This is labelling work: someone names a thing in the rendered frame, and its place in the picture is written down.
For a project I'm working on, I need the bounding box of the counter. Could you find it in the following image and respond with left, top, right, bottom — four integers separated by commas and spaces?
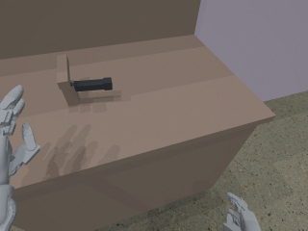
0, 0, 276, 231

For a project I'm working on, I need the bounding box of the right robot hand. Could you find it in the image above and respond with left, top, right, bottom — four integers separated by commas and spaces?
223, 192, 262, 231

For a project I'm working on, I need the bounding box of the left robot hand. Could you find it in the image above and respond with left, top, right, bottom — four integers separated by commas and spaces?
0, 85, 40, 185

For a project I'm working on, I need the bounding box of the tap lever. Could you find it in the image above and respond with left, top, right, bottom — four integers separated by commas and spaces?
70, 77, 113, 91

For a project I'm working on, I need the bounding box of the robot left forearm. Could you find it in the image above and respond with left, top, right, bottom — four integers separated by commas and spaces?
0, 184, 17, 231

